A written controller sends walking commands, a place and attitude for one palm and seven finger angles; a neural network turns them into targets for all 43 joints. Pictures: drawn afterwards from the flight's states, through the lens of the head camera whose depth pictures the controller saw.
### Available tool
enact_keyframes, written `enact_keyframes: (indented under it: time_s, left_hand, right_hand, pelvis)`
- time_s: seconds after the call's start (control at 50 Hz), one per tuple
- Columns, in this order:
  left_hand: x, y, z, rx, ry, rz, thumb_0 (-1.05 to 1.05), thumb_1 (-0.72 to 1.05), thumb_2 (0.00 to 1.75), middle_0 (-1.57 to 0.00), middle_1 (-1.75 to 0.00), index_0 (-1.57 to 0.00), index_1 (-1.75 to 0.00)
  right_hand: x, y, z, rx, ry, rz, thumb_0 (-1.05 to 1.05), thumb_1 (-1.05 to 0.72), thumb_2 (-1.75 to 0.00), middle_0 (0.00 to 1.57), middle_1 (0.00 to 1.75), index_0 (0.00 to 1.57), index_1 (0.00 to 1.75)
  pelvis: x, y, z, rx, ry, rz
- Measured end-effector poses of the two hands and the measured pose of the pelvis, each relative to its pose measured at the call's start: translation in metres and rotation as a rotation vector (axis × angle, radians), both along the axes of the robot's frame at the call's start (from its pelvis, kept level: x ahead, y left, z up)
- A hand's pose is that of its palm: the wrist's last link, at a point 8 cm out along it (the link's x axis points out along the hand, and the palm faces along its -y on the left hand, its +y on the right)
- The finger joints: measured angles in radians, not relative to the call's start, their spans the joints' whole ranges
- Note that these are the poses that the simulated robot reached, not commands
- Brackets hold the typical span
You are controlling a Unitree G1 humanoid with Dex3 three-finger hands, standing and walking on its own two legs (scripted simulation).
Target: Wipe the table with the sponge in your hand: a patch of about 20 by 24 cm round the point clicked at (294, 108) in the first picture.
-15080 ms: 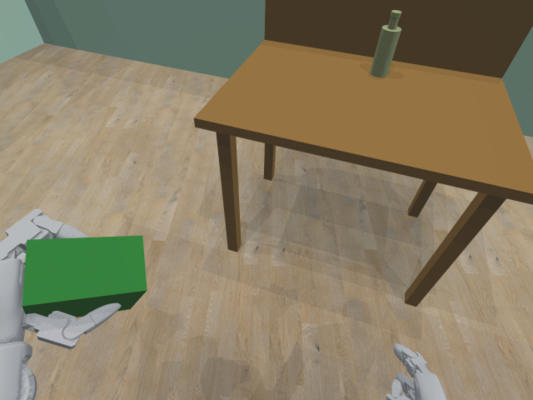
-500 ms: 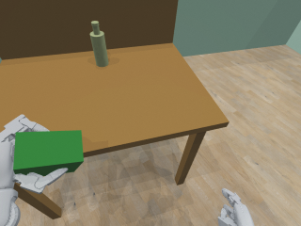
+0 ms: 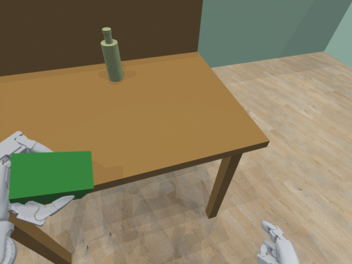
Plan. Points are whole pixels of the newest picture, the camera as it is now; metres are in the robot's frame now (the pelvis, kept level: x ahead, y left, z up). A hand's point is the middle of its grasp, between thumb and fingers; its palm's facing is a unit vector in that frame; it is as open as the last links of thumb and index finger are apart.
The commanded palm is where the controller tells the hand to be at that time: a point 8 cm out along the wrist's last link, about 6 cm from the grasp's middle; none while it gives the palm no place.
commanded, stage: shuffle to correct the standing spot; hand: left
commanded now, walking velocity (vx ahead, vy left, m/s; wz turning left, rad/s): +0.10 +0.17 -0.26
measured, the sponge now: (63, 178) +0.22 +0.22 +0.15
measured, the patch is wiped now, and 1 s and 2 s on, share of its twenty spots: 0.00 0.00 0.00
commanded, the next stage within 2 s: come to a stop and stand still in 0.84 s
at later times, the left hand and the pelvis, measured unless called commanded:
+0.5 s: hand (35, 163) +0.23 +0.26 +0.17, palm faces +0.34 -0.83 -0.43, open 10.0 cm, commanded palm +0.19 +0.31 +0.18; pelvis +0.02 +0.03 -0.01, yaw -2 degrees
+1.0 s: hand out of the picture +0.27 +0.37 +0.17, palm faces +0.35 -0.83 -0.44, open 10.0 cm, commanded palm +0.23 +0.41 +0.18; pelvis +0.05 +0.14 -0.02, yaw -4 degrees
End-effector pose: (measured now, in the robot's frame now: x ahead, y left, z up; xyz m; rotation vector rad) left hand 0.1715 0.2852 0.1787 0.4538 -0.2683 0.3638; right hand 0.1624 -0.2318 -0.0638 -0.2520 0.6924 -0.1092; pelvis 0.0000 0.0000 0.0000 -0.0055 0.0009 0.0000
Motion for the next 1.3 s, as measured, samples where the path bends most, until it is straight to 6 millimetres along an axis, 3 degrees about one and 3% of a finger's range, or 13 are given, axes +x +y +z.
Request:
enact_keyframes:
  time_s: [0.22, 0.36, 0.44, 0.54, 0.64, 0.72, 0.78, 0.88, 0.96, 1.06, 1.18, 1.3]
  left_hand:
    - [0.028, -0.003, -0.002, 0.026, -0.014, -0.066, -0.02, -0.51, 1.02, -0.72, -1.34, -0.77, -1.34]
    - [0.04, 0.006, 0.004, 0.053, 0.012, -0.083, -0.02, -0.51, 1.02, -0.72, -1.34, -0.77, -1.34]
    - [0.035, 0.007, 0.014, 0.094, -0.011, -0.096, -0.02, -0.51, 1.02, -0.72, -1.34, -0.77, -1.34]
    - [0.021, 0.025, 0.008, 0.051, 0.006, -0.047, -0.02, -0.51, 1.02, -0.72, -1.34, -0.77, -1.34]
    - [0.036, 0.041, 0.007, -0.003, -0.027, -0.042, -0.02, -0.51, 1.02, -0.72, -1.34, -0.77, -1.34]
    - [0.053, 0.059, 0.014, 0.058, -0.098, -0.105, -0.02, -0.51, 1.02, -0.72, -1.34, -0.77, -1.34]
    - [0.064, 0.074, 0.013, 0.118, -0.104, -0.114, -0.02, -0.51, 1.02, -0.72, -1.34, -0.77, -1.34]
    - [0.063, 0.094, 0.01, 0.113, -0.047, -0.088, -0.02, -0.51, 1.02, -0.72, -1.34, -0.77, -1.34]
    - [0.06, 0.117, 0.007, 0.099, -0.048, -0.086, -0.02, -0.51, 1.02, -0.72, -1.34, -0.77, -1.34]
    - [0.074, 0.135, 0.007, 0.065, -0.048, -0.063, -0.02, -0.51, 1.03, -0.72, -1.34, -0.77, -1.34]
    - [0.08, 0.123, 0.021, 0.041, -0.048, -0.11, -0.02, -0.51, 1.03, -0.72, -1.34, -0.77, -1.34]
    - [0.082, 0.119, 0.019, 0.057, 0.028, -0.106, -0.02, -0.51, 1.03, -0.72, -1.34, -0.77, -1.34]
  right_hand:
    - [-0.002, 0.003, -0.019, 0.032, 0.067, -0.048, 0.01, -0.9, -0.9, 0.2, 0.3, 0.2, 0.3]
    - [-0.001, 0.009, -0.014, 0.034, 0.049, -0.087, 0.01, -0.9, -0.9, 0.2, 0.3, 0.2, 0.3]
    - [0.005, 0.017, -0.018, 0.058, 0.033, -0.048, 0.01, -0.9, -0.9, 0.2, 0.3, 0.2, 0.3]
    - [0.004, 0.027, -0.021, 0.057, 0.092, -0.04, 0.01, -0.9, -0.9, 0.2, 0.3, 0.2, 0.3]
    - [0.004, 0.045, -0.015, 0.017, 0.084, -0.07, 0.01, -0.9, -0.9, 0.2, 0.3, 0.2, 0.3]
    - [0.013, 0.062, -0.025, 0.006, 0.002, -0.126, 0.01, -0.9, -0.9, 0.2, 0.3, 0.2, 0.3]
    - [0.014, 0.082, -0.033, 0.061, -0.011, -0.156, 0.01, -0.9, -0.9, 0.2, 0.3, 0.2, 0.3]
    - [0.01, 0.116, -0.045, 0.117, 0.066, -0.113, 0.01, -0.9, -0.9, 0.2, 0.3, 0.2, 0.3]
    - [0.009, 0.136, -0.043, 0.087, 0.109, -0.101, 0.01, -0.9, -0.9, 0.2, 0.3, 0.2, 0.3]
    - [0.017, 0.157, -0.031, 0.092, 0.104, -0.087, 0.01, -0.9, -0.9, 0.2, 0.3, 0.2, 0.3]
    - [0.037, 0.167, -0.008, 0.105, 0.014, -0.043, 0.01, -0.9, -0.9, 0.2, 0.3, 0.2, 0.3]
    - [0.05, 0.154, -0.005, 0.103, -0.031, -0.053, 0.01, -0.9, -0.9, 0.2, 0.3, 0.2, 0.3]
  pelvis:
    - [0.015, 0.01, -0.009, -0.02, 0.01, -0.027]
    - [0.021, 0.023, -0.006, 0.01, -0.011, -0.063]
    - [0.019, 0.027, -0.007, 0.008, -0.018, -0.009]
    - [0.018, 0.039, -0.003, 0.013, -0.028, -0.057]
    - [0.025, 0.061, 0.001, 0.06, -0.041, -0.057]
    - [0.031, 0.092, -0.017, 0.034, -0.039, -0.057]
    - [0.03, 0.098, -0.023, 0.051, -0.039, -0.067]
    - [0.038, 0.116, -0.018, 0.013, -0.035, -0.036]
    - [0.047, 0.136, -0.018, 0.014, -0.029, -0.058]
    - [0.049, 0.145, -0.007, 0.025, -0.031, -0.064]
    - [0.054, 0.145, 0.003, 0.02, -0.007, -0.07]
    - [0.056, 0.141, 0.005, -0.006, -0.003, -0.076]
